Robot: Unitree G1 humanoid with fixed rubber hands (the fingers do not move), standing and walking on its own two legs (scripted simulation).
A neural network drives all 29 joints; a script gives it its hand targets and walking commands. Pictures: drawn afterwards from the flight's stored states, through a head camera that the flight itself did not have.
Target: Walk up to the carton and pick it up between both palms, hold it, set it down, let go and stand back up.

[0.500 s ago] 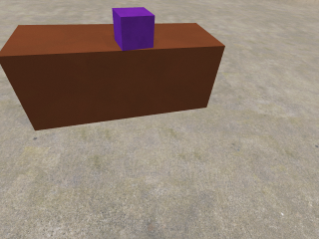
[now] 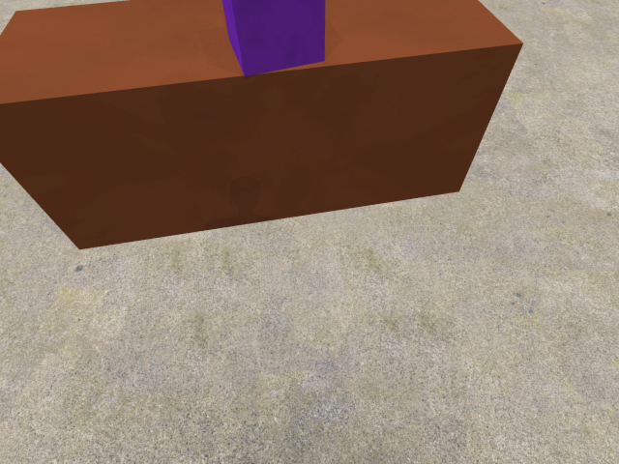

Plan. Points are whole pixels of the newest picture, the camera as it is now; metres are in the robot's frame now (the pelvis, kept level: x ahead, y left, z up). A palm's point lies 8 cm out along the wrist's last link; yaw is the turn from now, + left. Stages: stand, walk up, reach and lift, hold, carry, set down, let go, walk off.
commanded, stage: walk up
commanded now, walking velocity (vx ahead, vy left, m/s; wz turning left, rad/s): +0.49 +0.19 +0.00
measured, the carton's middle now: (271, 11) +1.21 +0.14 +0.00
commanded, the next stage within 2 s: none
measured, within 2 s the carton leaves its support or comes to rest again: neither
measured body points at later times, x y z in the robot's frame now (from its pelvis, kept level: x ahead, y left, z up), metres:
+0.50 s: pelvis +0.30 +0.10 -0.01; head +0.36 +0.12 +0.43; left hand +0.25 +0.33 -0.17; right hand +0.38 -0.15 -0.15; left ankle +0.37 +0.19 -0.73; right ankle +0.10 -0.05 -0.62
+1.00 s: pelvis +0.59 +0.05 -0.02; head +0.63 +0.03 +0.43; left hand +0.74 +0.26 -0.15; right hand +0.49 -0.15 -0.17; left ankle +0.38 +0.19 -0.72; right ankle +0.72 -0.06 -0.73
